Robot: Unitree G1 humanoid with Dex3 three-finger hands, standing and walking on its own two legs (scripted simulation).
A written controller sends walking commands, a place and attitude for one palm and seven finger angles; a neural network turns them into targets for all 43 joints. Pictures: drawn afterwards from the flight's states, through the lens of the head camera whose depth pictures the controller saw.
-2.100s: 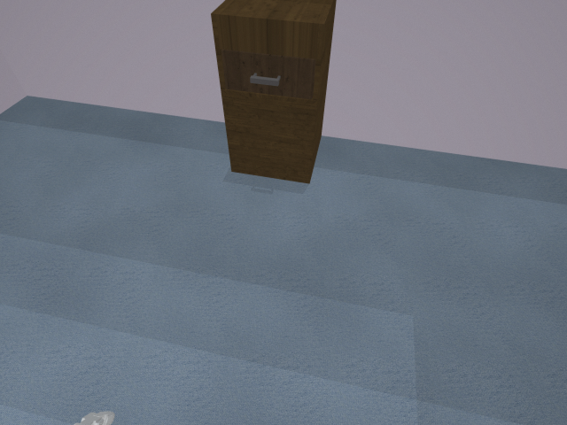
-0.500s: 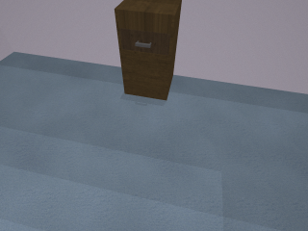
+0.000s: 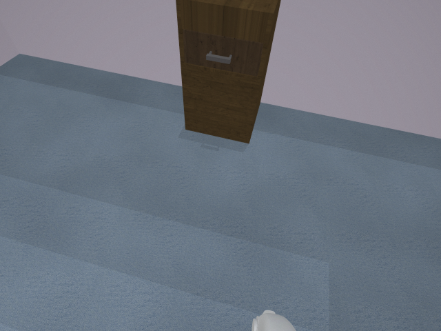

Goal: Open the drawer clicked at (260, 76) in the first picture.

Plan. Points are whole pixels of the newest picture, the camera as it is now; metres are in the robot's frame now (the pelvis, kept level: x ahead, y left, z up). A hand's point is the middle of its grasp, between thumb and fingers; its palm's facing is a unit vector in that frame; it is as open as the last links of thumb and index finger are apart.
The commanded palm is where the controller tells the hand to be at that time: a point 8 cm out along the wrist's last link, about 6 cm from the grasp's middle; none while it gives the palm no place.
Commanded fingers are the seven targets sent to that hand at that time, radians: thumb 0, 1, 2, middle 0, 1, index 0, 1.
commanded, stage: walk to a spot facing it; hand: left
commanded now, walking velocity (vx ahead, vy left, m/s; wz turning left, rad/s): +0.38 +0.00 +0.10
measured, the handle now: (219, 56) +1.31 +0.02 -0.20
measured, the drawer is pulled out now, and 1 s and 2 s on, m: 0.00 0.00 0.00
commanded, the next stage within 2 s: turn to face it in 0.74 s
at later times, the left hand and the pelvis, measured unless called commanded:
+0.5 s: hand (148, 306) +0.20 +0.16 -0.18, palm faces +0.17 -0.97 -0.20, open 7.2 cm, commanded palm none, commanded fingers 0.00 0.90 0.90 -0.20 -0.30 -0.20 -0.30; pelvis +0.22 -0.03 +0.00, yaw +8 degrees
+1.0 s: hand (141, 210) +0.43 +0.22 -0.18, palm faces +0.18 -0.97 -0.17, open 7.3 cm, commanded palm none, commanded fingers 0.00 0.90 0.90 -0.20 -0.30 -0.20 -0.30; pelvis +0.42 +0.04 +0.00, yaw +7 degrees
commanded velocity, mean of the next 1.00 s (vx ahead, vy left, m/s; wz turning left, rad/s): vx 0.27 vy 0.00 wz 0.01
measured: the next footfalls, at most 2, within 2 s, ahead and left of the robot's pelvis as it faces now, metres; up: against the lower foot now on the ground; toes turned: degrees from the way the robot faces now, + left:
right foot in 0.16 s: +0.23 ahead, -0.15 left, +0.00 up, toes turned -7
left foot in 0.60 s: +0.39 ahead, +0.11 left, +0.00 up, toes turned +19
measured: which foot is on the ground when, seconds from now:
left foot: down 0.00-0.18, up 0.20-0.58, down 0.60-1.00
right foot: up 0.00-0.14, down 0.16-0.62, up 0.64-1.00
